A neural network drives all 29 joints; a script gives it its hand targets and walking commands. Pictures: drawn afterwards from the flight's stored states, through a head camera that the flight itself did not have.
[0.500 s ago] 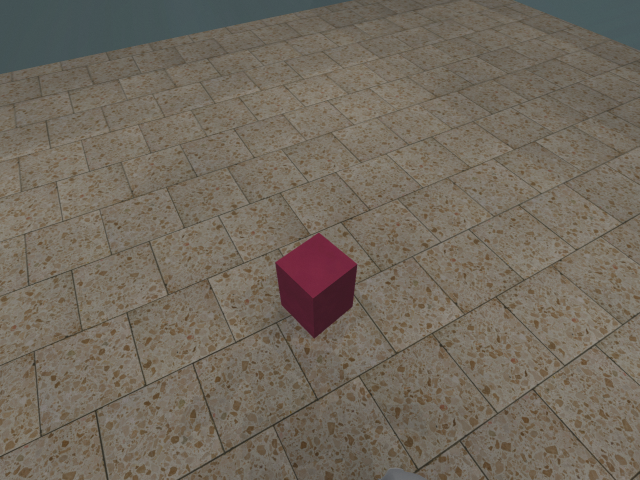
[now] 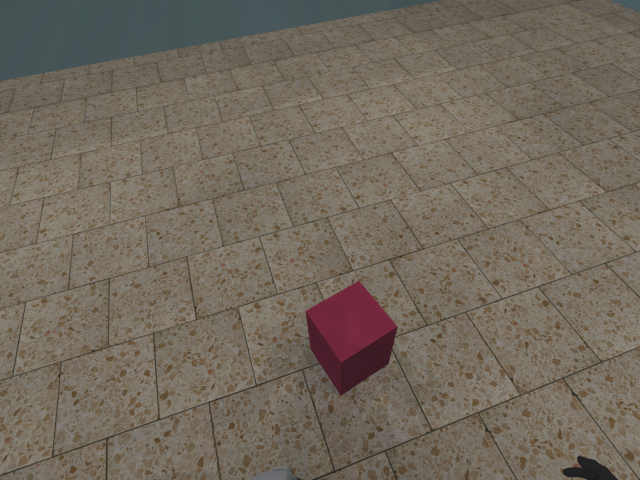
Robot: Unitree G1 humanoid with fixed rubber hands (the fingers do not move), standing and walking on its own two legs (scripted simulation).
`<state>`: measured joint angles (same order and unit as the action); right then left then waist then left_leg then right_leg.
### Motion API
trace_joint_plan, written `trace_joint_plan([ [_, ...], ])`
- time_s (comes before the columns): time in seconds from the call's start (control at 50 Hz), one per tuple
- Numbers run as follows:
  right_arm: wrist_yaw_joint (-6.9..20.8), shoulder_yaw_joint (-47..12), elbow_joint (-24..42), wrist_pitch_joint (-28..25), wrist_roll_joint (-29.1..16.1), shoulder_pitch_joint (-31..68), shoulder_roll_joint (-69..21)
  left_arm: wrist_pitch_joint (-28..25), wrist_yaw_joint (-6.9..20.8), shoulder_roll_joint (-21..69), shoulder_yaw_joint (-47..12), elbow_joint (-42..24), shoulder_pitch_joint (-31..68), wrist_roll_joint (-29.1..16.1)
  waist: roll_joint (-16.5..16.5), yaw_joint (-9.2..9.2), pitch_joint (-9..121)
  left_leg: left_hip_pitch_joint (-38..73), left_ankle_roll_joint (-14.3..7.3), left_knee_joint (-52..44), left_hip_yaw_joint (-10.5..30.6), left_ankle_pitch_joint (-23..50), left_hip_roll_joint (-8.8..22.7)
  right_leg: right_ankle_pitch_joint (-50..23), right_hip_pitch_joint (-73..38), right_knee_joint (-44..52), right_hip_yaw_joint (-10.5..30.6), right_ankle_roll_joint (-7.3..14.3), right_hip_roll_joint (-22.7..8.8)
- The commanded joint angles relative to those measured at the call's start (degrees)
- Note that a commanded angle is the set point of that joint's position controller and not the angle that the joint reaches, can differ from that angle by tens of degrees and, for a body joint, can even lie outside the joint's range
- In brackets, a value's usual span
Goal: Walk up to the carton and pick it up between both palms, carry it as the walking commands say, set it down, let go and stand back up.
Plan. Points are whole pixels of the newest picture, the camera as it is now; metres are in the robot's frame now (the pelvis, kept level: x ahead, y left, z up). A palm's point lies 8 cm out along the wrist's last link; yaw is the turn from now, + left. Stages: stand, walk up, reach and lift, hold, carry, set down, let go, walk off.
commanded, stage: walk up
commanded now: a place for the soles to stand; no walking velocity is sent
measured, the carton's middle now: (349, 339) +0.60 +0.00 -0.63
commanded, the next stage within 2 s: none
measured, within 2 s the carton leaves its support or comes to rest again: neither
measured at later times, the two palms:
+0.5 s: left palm (113, 426) +0.20 +0.33 -0.09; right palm out of the picture +0.14 -0.32 -0.13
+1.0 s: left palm (107, 438) +0.18 +0.33 -0.10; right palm out of the picture +0.15 -0.31 -0.11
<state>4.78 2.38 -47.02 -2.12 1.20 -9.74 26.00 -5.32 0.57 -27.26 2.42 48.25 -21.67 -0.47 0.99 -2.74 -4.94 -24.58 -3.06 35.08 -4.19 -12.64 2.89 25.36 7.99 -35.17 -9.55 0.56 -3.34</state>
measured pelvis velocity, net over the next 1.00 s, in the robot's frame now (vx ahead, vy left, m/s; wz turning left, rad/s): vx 0.07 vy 0.01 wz -0.01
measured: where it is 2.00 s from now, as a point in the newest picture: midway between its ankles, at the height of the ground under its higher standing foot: outside the picture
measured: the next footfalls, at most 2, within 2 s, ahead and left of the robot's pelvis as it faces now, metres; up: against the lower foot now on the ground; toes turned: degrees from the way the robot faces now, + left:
left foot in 0.02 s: +0.13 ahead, +0.14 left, +0.00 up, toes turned +0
right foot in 0.26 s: +0.17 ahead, -0.13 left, +0.00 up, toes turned -8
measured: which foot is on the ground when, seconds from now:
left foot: up 0.00-0.00, down 0.02-1.00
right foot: down 0.00-0.04, up 0.06-0.24, down 0.26-1.00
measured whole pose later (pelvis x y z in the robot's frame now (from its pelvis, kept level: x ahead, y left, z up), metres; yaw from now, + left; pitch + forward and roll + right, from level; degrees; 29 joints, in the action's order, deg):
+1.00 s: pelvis +0.07 +0.01 +0.00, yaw -1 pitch -2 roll +0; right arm 2.0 2.0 -58.2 2.2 0.9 -6.0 23.4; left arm -0.9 -1.0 -24.6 0.3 59.9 -4.0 0.3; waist 0.3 1.0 -6.4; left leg -15.5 0.7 35.7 -0.2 -17.7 1.0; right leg 13.2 18.8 -34.7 -5.6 -0.5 -4.4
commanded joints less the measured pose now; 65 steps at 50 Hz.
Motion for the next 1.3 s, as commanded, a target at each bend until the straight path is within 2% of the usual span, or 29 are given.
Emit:
trace_joint_plan([
  [0.0,-2.65,7.45,1.15,-1.65,0.23,-16.98,19.18,-0.99,-1.15,-5.14,0.33,-6.74,1.48,-1.50,17.63,11.69,16.13,40.21,-13.74,-9.87,28.45,10.09,17.87,-14.45,30.30,-33.19,-0.03,-0.31,3.01],
  [0.02,-3.27,7.03,2.86,-1.56,-1.02,-14.27,19.01,-0.17,-1.70,-8.70,1.52,-6.38,1.79,-1.18,10.06,8.62,10.84,33.14,-18.55,-13.40,34.99,19.42,24.55,6.90,33.01,-37.44,8.44,0.89,4.14],
  [0.04,-3.36,6.39,4.17,-0.90,-2.10,-10.51,16.08,0.41,-2.48,-11.67,2.00,-4.92,-0.93,-1.47,2.85,6.63,8.99,24.58,-19.80,-12.05,25.26,21.13,21.68,3.82,26.51,-37.46,12.13,1.39,0.20],
  [0.08,-3.84,5.64,4.24,-0.18,-2.00,-7.79,13.51,0.38,-2.16,-10.06,1.73,-3.83,0.97,-0.83,5.29,6.32,5.71,18.77,-13.61,-11.26,16.99,24.56,17.89,4.02,24.03,-27.73,10.33,1.81,-0.85],
  [0.1,-3.72,5.25,6.34,0.26,-1.28,-3.27,12.01,0.06,-2.02,-10.57,1.86,-1.89,-4.07,-0.74,4.49,3.29,4.84,9.40,-11.73,-10.22,8.86,20.97,13.95,3.12,19.14,-22.47,8.18,1.19,-2.26],
  [0.14,-3.00,5.20,6.96,1.21,0.15,-0.20,12.14,0.46,-2.63,-9.03,1.85,-0.22,-7.13,-0.52,14.92,3.25,4.45,9.22,-11.93,-7.23,9.13,19.08,13.61,-0.52,16.53,-13.80,4.48,-0.86,-0.92],
  [0.2,-2.72,3.91,7.28,2.19,-1.96,2.46,9.46,-0.40,-3.41,-8.00,1.99,0.62,-8.90,0.58,6.70,-0.65,9.20,3.02,-7.19,2.87,5.07,10.45,10.32,-18.26,2.92,-0.97,5.74,1.19,1.41],
  [0.22,-2.77,3.38,7.71,2.66,-2.04,3.95,7.54,-0.19,-3.72,-11.90,3.99,1.19,-6.79,1.40,1.65,-0.66,9.16,-2.04,-3.99,7.60,2.03,-0.49,8.07,-21.52,2.11,-0.09,10.25,3.03,-1.59],
  [0.24,-3.01,2.77,8.90,3.45,-1.95,3.02,4.97,-0.06,-4.46,-18.86,5.19,-0.58,-3.88,1.90,-13.70,-0.29,8.68,-3.67,-0.43,16.01,0.51,-12.37,2.24,-19.97,7.90,11.90,26.54,6.84,-13.72],
  [0.26,-3.19,3.68,7.28,4.91,-1.75,1.70,7.52,-0.05,-4.74,-18.86,4.95,-2.97,0.74,1.86,-6.11,1.81,7.47,-0.81,0.49,24.06,5.77,-21.36,1.48,-6.23,15.71,18.68,39.36,10.50,-22.11],
  [0.28,-3.38,4.61,5.34,5.41,-1.46,0.08,10.26,0.39,-4.83,-19.03,4.81,-2.59,4.17,1.44,-3.74,2.89,1.99,-0.75,1.11,28.25,6.96,-22.22,1.96,-0.23,19.98,17.75,39.13,15.63,-22.82],
  [0.3,-3.46,5.35,3.75,5.05,-1.65,0.30,11.30,0.48,-4.76,-18.17,4.54,-2.50,7.03,1.55,-4.73,3.28,-0.17,0.59,0.95,26.02,6.87,-18.89,2.54,-1.56,21.85,14.00,35.57,15.12,-18.90],
  [0.36,-3.74,4.14,0.13,2.40,-1.39,-6.97,7.51,0.44,-3.82,-11.44,2.48,-2.10,9.07,0.60,-9.80,6.56,6.90,8.55,0.35,2.43,4.44,-4.69,1.59,-22.39,16.15,1.14,17.29,7.84,-10.05],
  [0.38,-4.29,4.59,-0.99,2.02,-1.05,-5.69,9.88,0.45,-3.48,-9.54,1.36,-2.21,8.67,0.43,-4.22,6.24,10.40,12.89,-1.14,1.30,6.22,4.37,2.89,-28.66,13.96,-2.43,15.40,6.18,-8.90],
  [0.42,-4.87,3.88,0.55,1.52,-0.97,-1.97,11.97,0.99,-2.93,-7.99,1.44,-3.02,8.66,-0.07,-2.98,3.04,12.94,11.31,-4.20,-2.59,15.70,14.14,10.27,-24.32,10.77,-8.32,11.11,3.63,-4.63],
  [0.44,-4.52,3.30,0.28,1.39,-1.53,3.68,13.42,1.58,-2.71,-7.44,0.73,-1.34,8.51,-0.36,-2.17,0.98,9.68,7.99,-5.17,-1.35,14.53,10.74,8.78,-18.72,10.29,-5.05,10.32,2.74,-1.58],
  [0.5,-4.56,1.39,-1.93,1.18,-1.70,2.13,8.32,1.01,-2.67,-9.30,1.40,1.05,12.27,0.59,-4.11,1.86,10.86,4.83,0.17,-0.17,7.64,5.29,3.33,-24.72,2.12,0.23,14.21,4.45,-6.48],
  [0.56,-4.62,2.37,-4.00,2.65,-1.53,0.05,10.37,1.55,-3.23,-13.28,2.41,2.26,12.89,-0.03,-8.77,3.01,9.23,6.60,1.15,6.40,4.28,-1.70,0.25,-30.26,4.95,4.85,22.61,10.33,-14.11],
  [0.64,-4.09,2.89,-5.61,2.22,-0.93,2.37,11.63,2.58,-3.22,-9.68,0.83,3.04,16.88,-0.15,2.63,3.68,6.98,7.03,-3.15,-3.94,11.81,10.43,5.25,-22.63,8.95,-2.99,9.64,2.82,-4.09],
  [0.66,-4.00,2.56,-5.09,2.33,-0.82,2.25,11.98,2.74,-3.06,-9.91,1.43,2.79,17.38,0.13,2.99,3.21,8.04,8.66,-3.42,-5.19,12.90,11.78,5.97,-20.12,7.83,-3.45,8.23,3.78,-3.75],
  [0.7,-3.92,2.33,-5.14,2.35,-0.85,3.66,11.22,3.03,-3.01,-10.03,0.90,3.93,17.20,-0.05,-1.01,3.03,7.34,5.39,-2.28,-4.36,9.20,8.01,4.28,-20.01,3.42,-1.51,8.82,3.48,-4.79],
  [0.88,-3.72,2.89,-7.31,3.20,-0.62,5.90,11.79,3.30,-2.44,-9.83,0.75,7.04,19.51,0.56,1.38,2.81,5.04,4.00,-2.31,-8.33,12.03,-4.36,3.98,-8.98,6.13,4.93,10.69,2.88,-4.70],
  [0.9,-3.38,2.83,-7.24,3.09,-0.29,6.69,9.41,3.40,-2.36,-8.44,0.72,7.34,20.87,0.86,6.03,2.82,3.20,-0.07,-1.85,-12.23,12.87,-12.66,3.77,-1.72,4.27,5.51,10.75,2.71,-4.02],
  [0.96,-3.09,2.49,-8.01,3.49,-0.15,6.02,10.46,3.14,-1.98,-9.98,0.66,8.27,21.11,0.84,-1.18,3.79,3.08,2.93,-0.63,-11.55,12.79,-13.75,2.63,3.14,6.97,11.20,12.91,3.21,-6.00],
  [0.98,-3.40,2.41,-8.45,3.17,-0.17,6.57,8.73,2.95,-1.74,-8.72,0.43,8.84,20.82,0.56,3.24,2.89,5.41,4.65,-1.22,-11.18,11.90,-12.48,2.21,0.44,5.78,12.30,14.60,3.51,-7.60],
  [1.02,-2.98,2.15,-8.89,3.02,0.12,4.90,8.37,2.61,-1.88,-10.54,1.04,9.15,21.54,1.22,-2.96,3.28,5.89,6.74,-0.05,-9.23,11.35,-5.74,1.25,-3.97,5.14,11.65,13.92,3.00,-7.27],
  [1.12,-3.08,2.04,-9.03,2.74,-0.51,5.99,9.98,2.67,-1.72,-8.96,-0.02,10.21,19.38,0.48,0.81,3.12,8.67,10.12,-1.53,-12.41,13.41,0.76,4.23,-11.40,4.26,8.78,9.98,2.01,-5.90],
  [1.2,-3.11,1.96,-9.71,3.32,-1.43,5.40,10.30,2.85,-1.89,-10.89,0.63,11.28,19.59,0.34,-2.49,4.29,9.04,12.84,0.39,-7.92,8.43,2.15,1.70,-14.55,6.32,11.35,12.25,2.95,-8.65],
  [1.28,-3.19,1.24,-9.87,3.34,-0.96,6.54,9.52,2.58,-1.79,-8.41,0.64,10.61,19.08,0.48,-3.28,2.70,8.55,11.26,-0.56,-10.08,11.38,7.24,2.52,-18.70,3.32,10.29,10.14,1.76,-6.91],
])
